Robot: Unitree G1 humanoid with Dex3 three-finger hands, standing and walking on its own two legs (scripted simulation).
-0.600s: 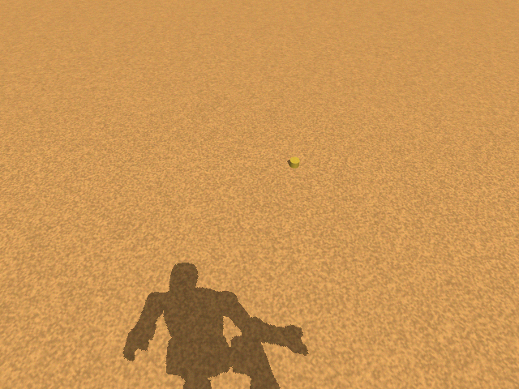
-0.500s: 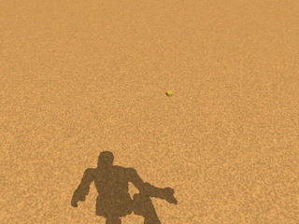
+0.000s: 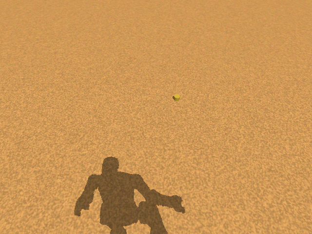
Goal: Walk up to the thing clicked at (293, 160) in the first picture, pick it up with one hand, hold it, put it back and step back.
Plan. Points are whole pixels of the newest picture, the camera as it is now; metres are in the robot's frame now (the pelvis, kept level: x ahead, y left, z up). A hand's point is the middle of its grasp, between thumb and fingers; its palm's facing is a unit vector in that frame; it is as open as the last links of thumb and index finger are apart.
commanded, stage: stand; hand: left
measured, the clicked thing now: (176, 97) +1.33 -0.24 -0.76
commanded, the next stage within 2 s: walk up in 0.52 s
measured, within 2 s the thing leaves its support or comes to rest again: neither
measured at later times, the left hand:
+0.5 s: hand out of the picture +0.08 +0.25 -0.16, palm faces -0.03 -0.94 -0.34, open 7.4 cm
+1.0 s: hand (99, 216) +0.20 +0.17 -0.15, palm faces -0.18 -0.91 -0.38, open 7.4 cm
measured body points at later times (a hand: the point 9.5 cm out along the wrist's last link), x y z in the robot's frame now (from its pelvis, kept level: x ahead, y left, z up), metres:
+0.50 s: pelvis +0.00 +0.00 +0.00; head +0.01 +0.00 +0.45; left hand +0.08 +0.30 -0.13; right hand +0.08 -0.30 -0.13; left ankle -0.01 +0.12 -0.75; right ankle -0.01 -0.12 -0.75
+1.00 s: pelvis +0.11 -0.10 -0.02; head +0.11 -0.12 +0.43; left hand +0.21 +0.21 -0.12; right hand +0.12 -0.45 -0.14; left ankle +0.11 +0.03 -0.69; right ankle +0.11 -0.23 -0.75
